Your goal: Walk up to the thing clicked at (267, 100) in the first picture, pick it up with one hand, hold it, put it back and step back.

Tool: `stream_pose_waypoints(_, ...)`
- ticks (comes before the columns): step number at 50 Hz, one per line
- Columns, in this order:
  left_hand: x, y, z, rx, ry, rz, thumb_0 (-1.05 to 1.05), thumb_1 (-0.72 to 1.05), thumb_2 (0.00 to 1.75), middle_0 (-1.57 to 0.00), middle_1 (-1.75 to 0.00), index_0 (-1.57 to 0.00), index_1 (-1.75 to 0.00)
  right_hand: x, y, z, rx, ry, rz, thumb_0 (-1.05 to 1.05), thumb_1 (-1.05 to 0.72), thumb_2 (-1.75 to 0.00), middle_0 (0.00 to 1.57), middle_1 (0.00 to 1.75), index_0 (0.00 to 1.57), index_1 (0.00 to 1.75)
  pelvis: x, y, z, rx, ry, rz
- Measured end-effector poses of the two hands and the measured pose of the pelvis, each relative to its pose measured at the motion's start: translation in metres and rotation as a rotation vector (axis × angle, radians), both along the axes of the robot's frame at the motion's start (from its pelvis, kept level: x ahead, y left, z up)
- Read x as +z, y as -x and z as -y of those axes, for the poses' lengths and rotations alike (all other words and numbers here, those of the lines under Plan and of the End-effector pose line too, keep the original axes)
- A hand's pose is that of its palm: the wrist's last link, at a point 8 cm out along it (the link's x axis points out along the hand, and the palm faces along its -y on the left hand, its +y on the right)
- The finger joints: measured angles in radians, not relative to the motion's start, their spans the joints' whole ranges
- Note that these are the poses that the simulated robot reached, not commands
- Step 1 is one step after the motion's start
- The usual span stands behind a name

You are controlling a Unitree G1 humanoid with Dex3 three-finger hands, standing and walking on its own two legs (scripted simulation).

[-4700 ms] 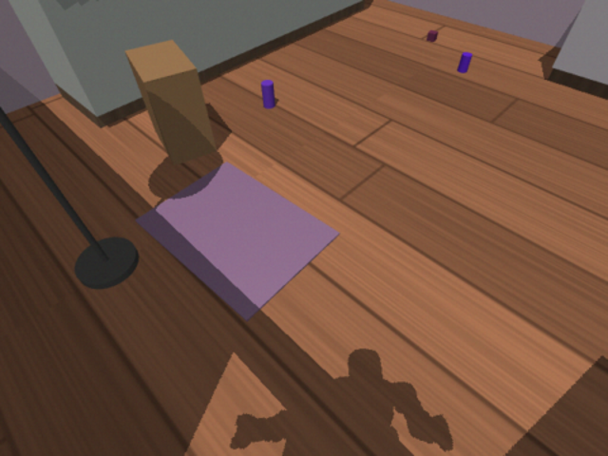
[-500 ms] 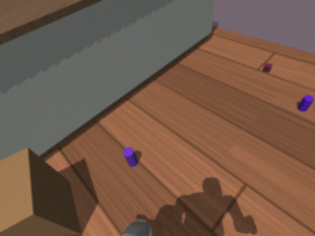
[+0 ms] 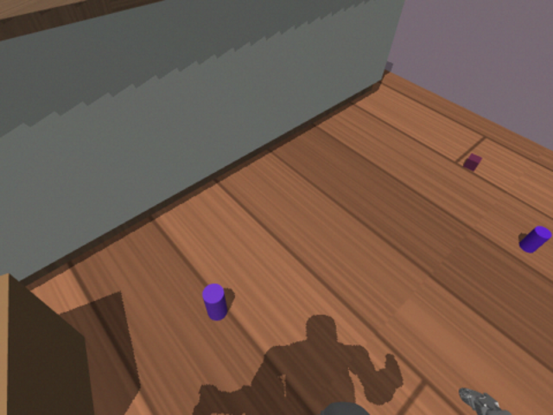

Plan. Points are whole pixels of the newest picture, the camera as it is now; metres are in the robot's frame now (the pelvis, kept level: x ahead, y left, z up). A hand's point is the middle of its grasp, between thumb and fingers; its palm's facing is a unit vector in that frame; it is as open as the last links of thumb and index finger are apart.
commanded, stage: walk up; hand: left
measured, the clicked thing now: (215, 302) +0.58 +0.22 -0.69
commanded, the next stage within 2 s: none
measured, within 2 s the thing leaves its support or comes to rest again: neither
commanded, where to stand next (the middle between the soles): +0.18 -0.01 m, yaw -3 degrees
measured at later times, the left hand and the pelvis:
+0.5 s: hand out of the picture +0.14 +0.27 -0.12, palm faces -0.06 -0.89 -0.44, open 7.4 cm; pelvis +0.08 +0.00 +0.00, yaw -2 degrees
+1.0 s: hand (106, 405) +0.17 +0.29 -0.16, palm faces -0.11 -0.93 -0.34, open 7.4 cm; pelvis +0.10 +0.03 -0.01, yaw -4 degrees
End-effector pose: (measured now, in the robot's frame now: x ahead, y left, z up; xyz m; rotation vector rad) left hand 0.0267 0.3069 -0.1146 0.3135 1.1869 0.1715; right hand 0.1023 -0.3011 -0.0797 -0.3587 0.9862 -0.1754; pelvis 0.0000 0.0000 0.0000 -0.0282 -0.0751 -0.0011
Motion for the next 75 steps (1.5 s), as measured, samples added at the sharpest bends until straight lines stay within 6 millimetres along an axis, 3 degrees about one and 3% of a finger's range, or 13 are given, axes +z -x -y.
stream_pose_waypoints(7, 0.012, -0.039, -0.013, -0.024, -0.038, 0.003, 0.0, 0.91, 0.9, -0.2, -0.3, -0.2, -0.3, -0.006, -0.001, -0.002, -0.023, -0.018, -0.049, 0.01, -0.9, -0.9, 0.2, 0.3, 0.2, 0.3, 0.003, -0.031, -0.004, -0.018, -0.027, 0.002)
stream_pose_waypoints(15, 0.022, -0.074, -0.011, -0.044, -0.156, -0.017, 0.0, 0.91, 0.9, -0.2, -0.3, -0.2, -0.3, -0.051, -0.003, 0.012, -0.092, -0.071, -0.145, 0.01, -0.9, -0.9, 0.2, 0.3, 0.2, 0.3, -0.013, -0.062, 0.005, -0.041, -0.043, -0.009)
stream_pose_waypoints(19, 0.029, -0.091, -0.003, -0.046, -0.153, 0.026, 0.0, 0.9, 0.9, -0.2, -0.3, -0.2, -0.3, -0.061, -0.011, 0.004, -0.075, -0.096, -0.195, 0.01, -0.91, -0.9, 0.2, 0.3, 0.2, 0.3, -0.011, -0.068, 0.006, -0.038, -0.048, -0.012)
stream_pose_waypoints(26, 0.034, -0.113, -0.005, -0.06, -0.116, 0.072, 0.0, 0.9, 0.9, -0.21, -0.3, -0.2, -0.3, -0.052, -0.023, -0.005, -0.057, -0.083, -0.204, 0.01, -0.91, -0.9, 0.2, 0.3, 0.2, 0.3, -0.003, -0.078, -0.008, -0.031, -0.056, -0.022)
stream_pose_waypoints(33, -0.003, -0.134, -0.033, -0.037, -0.045, 0.07, 0.0, 0.9, 0.9, -0.21, -0.3, -0.2, -0.3, -0.04, -0.021, -0.016, -0.091, 0.025, -0.189, 0.01, -0.91, -0.9, 0.2, 0.3, 0.2, 0.3, -0.016, -0.087, -0.034, -0.038, -0.054, -0.001)
stream_pose_waypoints(37, -0.016, -0.141, -0.036, -0.031, 0.0, 0.02, 0.0, 0.9, 0.9, -0.2, -0.3, -0.2, -0.3, -0.025, -0.017, -0.026, -0.119, 0.053, -0.181, 0.01, -0.9, -0.9, 0.2, 0.3, 0.2, 0.3, -0.011, -0.094, -0.04, -0.042, -0.038, -0.012)
stream_pose_waypoints(43, -0.023, -0.141, -0.037, -0.046, 0.011, -0.061, 0.0, 0.91, 0.9, -0.2, -0.3, -0.2, -0.3, -0.015, -0.025, -0.024, -0.125, 0.07, -0.173, 0.01, -0.9, -0.9, 0.2, 0.3, 0.2, 0.3, -0.007, -0.098, -0.039, -0.069, -0.036, -0.032)
stream_pose_waypoints(51, -0.012, -0.142, -0.028, -0.054, -0.018, -0.079, 0.0, 0.91, 0.9, -0.2, -0.3, -0.2, -0.3, -0.03, -0.044, -0.014, -0.141, 0.034, -0.17, 0.01, -0.9, -0.9, 0.2, 0.3, 0.2, 0.3, -0.007, -0.103, -0.032, -0.07, -0.018, -0.028)
stream_pose_waypoints(65, 0.0, -0.181, -0.011, -0.059, -0.029, 0.004, 0.0, 0.91, 0.9, -0.2, -0.3, -0.2, -0.3, -0.04, -0.072, -0.009, -0.119, -0.016, -0.147, 0.01, -0.9, -0.9, 0.2, 0.3, 0.2, 0.3, -0.006, -0.118, -0.016, -0.062, -0.036, -0.028)
stream_pose_waypoints(75, -0.004, -0.205, -0.003, -0.073, -0.002, 0.029, 0.0, 0.9, 0.9, -0.2, -0.3, -0.2, -0.3, -0.032, -0.065, -0.001, -0.147, 0.02, -0.187, 0.01, -0.9, -0.9, 0.2, 0.3, 0.2, 0.3, -0.005, -0.123, -0.017, -0.064, -0.035, -0.03)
